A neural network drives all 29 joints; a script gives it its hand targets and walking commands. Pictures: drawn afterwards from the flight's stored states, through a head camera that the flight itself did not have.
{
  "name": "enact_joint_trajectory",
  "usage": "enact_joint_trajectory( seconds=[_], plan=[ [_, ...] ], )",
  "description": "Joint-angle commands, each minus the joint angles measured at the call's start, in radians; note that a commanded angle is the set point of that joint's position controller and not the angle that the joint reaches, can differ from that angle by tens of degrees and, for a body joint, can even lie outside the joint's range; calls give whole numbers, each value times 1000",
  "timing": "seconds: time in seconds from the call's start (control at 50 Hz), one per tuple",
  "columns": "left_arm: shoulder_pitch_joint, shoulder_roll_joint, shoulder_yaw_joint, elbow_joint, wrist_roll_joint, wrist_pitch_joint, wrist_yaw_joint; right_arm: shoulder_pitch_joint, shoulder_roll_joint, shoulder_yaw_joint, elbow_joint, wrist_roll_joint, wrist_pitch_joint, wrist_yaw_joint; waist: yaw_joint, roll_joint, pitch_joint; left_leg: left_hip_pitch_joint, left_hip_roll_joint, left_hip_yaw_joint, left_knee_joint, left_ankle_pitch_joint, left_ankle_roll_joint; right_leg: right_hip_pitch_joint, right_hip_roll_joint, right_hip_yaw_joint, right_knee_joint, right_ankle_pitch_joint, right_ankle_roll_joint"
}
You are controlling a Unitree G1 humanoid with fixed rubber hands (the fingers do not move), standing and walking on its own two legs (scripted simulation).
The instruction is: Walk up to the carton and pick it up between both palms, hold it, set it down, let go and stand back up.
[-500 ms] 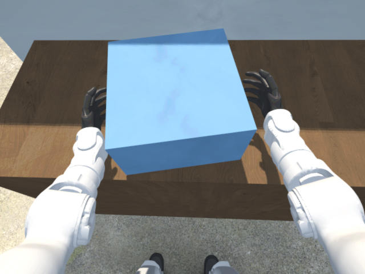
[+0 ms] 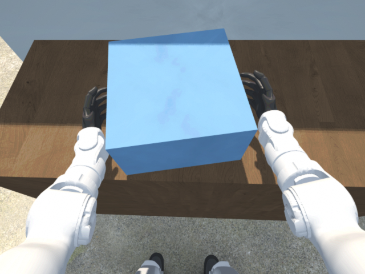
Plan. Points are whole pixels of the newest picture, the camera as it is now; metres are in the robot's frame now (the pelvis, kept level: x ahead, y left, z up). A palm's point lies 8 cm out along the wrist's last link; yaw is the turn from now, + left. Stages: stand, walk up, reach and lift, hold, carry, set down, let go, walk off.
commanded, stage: reach and lift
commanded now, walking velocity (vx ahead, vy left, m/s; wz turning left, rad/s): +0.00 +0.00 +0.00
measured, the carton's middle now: (175, 101) +0.52 +0.05 -0.01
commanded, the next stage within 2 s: none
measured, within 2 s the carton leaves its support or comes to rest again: leaves its support in 1.30 s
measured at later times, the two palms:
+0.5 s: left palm (91, 126) +0.42 +0.23 +0.02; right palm (265, 111) +0.46 -0.15 +0.04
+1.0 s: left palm (91, 132) +0.41 +0.23 +0.02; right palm (266, 115) +0.45 -0.16 +0.04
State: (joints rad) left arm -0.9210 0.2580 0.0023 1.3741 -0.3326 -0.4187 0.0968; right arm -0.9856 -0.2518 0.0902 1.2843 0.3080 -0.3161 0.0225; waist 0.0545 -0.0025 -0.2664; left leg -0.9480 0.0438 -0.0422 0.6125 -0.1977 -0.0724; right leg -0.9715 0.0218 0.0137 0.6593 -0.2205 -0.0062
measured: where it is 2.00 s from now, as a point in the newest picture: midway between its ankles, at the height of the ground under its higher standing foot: outside the picture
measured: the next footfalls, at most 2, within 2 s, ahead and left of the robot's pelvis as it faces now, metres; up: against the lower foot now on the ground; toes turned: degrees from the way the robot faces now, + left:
none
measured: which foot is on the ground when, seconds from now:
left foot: down 0.00-1.00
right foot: down 0.00-1.00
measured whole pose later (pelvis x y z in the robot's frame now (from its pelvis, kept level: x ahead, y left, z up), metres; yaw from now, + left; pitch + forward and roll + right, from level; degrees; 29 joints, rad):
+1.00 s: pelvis +0.01 +0.02 +0.02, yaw -1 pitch +28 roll -2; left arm -0.77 0.15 0.15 1.34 -0.13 -0.60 0.13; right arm -0.90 -0.24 -0.20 1.46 -0.03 -0.60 0.05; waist 0.05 0.03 -0.26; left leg -0.83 0.05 -0.04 0.51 -0.17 -0.04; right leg -0.79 0.02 0.01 0.44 -0.14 0.00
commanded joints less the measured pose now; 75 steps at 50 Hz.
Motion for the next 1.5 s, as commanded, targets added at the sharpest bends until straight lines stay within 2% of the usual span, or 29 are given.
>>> enact_joint_trajectory(
  seconds=[0.0,0.12,0.14,0.16,0.24,0.26,0.42,0.46,0.48,0.52,0.62,0.74,0.82,0.86,0.92,0.94,1.0,1.04,1.08,1.16,1.18,1.2,1.22,1.26,1.34,1.38,1.4,1.46,1.48],
  plan=[
    [-460,-289,-16,-179,135,-94,-96,-448,173,-51,-142,-219,-75,56,45,-28,-787,298,-53,132,6,280,16,540,6,-88,-43,286,37],
    [-497,-586,27,-163,292,-129,-183,-403,500,-124,-44,-422,-109,151,11,10,-687,349,-51,140,-44,278,16,588,-10,-97,-83,307,33],
    [-514,-584,9,-149,284,-135,-184,-422,488,-152,-20,-447,-119,157,-19,1,-640,348,-51,131,-65,259,12,587,-7,-110,-98,294,29],
    [-466,-608,25,-122,319,-147,-185,-398,529,-162,-6,-478,-133,161,-2,20,-641,369,-46,129,-59,297,13,559,-7,-109,-101,325,32],
    [-490,-658,-20,-146,316,-182,-174,-385,533,-158,78,-501,-205,166,-23,30,-628,420,-46,113,-45,426,-2,606,-2,-105,-116,454,25],
    [-487,-687,-36,-161,305,-190,-177,-405,551,-127,15,-499,-228,167,-14,15,-685,437,-34,111,-27,485,-3,617,0,-105,-104,521,26],
    [-453,-692,3,-180,372,-240,-152,-420,498,-142,12,-512,-338,164,6,37,-667,539,-30,110,-49,517,-11,525,11,-126,-151,506,19],
    [-474,-732,-25,-178,352,-261,-150,-440,480,-160,41,-522,-371,168,-19,34,-678,565,-27,100,-53,545,-17,518,20,-133,-162,493,15],
    [-474,-700,12,-179,367,-272,-155,-407,507,-157,62,-540,-364,164,7,38,-662,528,-34,107,-58,528,-12,535,10,-114,-167,510,18],
    [-444,-712,-4,-204,367,-275,-149,-386,474,-158,75,-540,-379,168,-10,37,-654,569,-21,112,-54,546,-12,514,12,-133,-184,512,14],
    [-370,-728,-1,-182,387,-270,-128,-401,423,-165,97,-546,-408,173,20,48,-674,654,-11,98,-59,612,-20,421,34,-155,-207,443,4],
    [-418,-697,-17,-216,378,-265,-129,-401,426,-171,88,-563,-400,162,-9,38,-679,608,-30,92,-83,496,-7,467,29,-137,-224,390,8],
    [-405,-680,-21,-205,356,-238,-132,-395,437,-136,65,-537,-360,161,11,20,-648,600,-36,84,-99,442,4,486,32,-120,-228,348,13],
    [-358,-688,-77,-213,319,-241,-145,-332,490,-81,16,-515,-356,146,-37,4,-685,600,-46,85,-86,475,7,566,27,-109,-215,470,23],
    [-382,-733,-88,-251,321,-239,-138,-371,483,-93,35,-527,-350,152,-29,34,-700,607,-42,73,-76,526,-4,548,33,-119,-198,490,17],
    [-309,-690,-107,-235,300,-218,-155,-248,530,-77,30,-517,-315,123,-75,16,-675,601,-59,64,-74,502,4,621,20,-90,-211,536,30],
    [-357,-723,-104,-273,306,-230,-153,-344,564,-12,-19,-486,-325,130,-32,21,-721,558,-58,54,-74,539,0,680,21,-83,-169,594,42],
    [-397,-718,-143,-257,277,-222,-165,-351,600,1,-60,-480,-312,117,-78,-15,-710,501,-72,63,-83,464,8,748,5,-64,-167,635,50],
    [-361,-751,-159,-278,281,-216,-164,-314,638,32,-95,-465,-305,116,-65,1,-708,522,-68,53,-78,492,8,760,11,-56,-164,658,49],
    [-405,-790,-246,-321,226,-205,-166,-307,713,51,-135,-430,-265,97,-100,24,-721,541,-75,44,-73,452,-1,732,13,-45,-183,585,45],
    [-455,-807,-240,-358,242,-198,-157,-365,687,44,-120,-432,-265,112,-82,54,-724,570,-68,42,-82,454,-10,667,23,-77,-181,514,38],
    [-463,-765,-249,-348,218,-190,-168,-311,706,34,-134,-440,-235,88,-123,27,-688,563,-78,48,-81,425,-5,716,12,-57,-198,540,42],
    [-520,-784,-289,-418,195,-188,-165,-323,734,68,-196,-423,-222,83,-116,42,-721,561,-85,37,-95,405,-7,727,9,-40,-199,510,41],
    [-545,-774,-264,-434,212,-181,-162,-290,756,56,-124,-426,-195,84,-113,54,-678,540,-88,37,-91,369,-8,728,9,-40,-197,475,45],
    [-506,-804,-328,-467,169,-133,-159,-317,809,120,-293,-333,-142,82,-97,55,-675,551,-96,32,-101,321,-1,763,13,-14,-206,424,37],
    [-646,-796,-357,-498,128,-129,-151,-391,827,103,-324,-341,-111,91,-113,36,-682,516,-94,43,-112,202,5,717,10,-23,-210,303,40],
    [-677,-783,-359,-512,135,-115,-140,-419,808,98,-317,-327,-92,99,-90,45,-683,518,-91,46,-120,159,3,690,10,-24,-199,261,31],
    [-689,-784,-375,-567,95,-86,-137,-414,856,103,-358,-310,-48,100,-127,2,-652,498,-91,52,-125,90,19,709,7,-23,-222,207,40],
    [-681,-807,-370,-576,123,-63,-118,-439,793,68,-331,-299,-40,111,-100,63,-651,549,-80,47,-138,134,3,671,20,-35,-217,194,19]
  ],
)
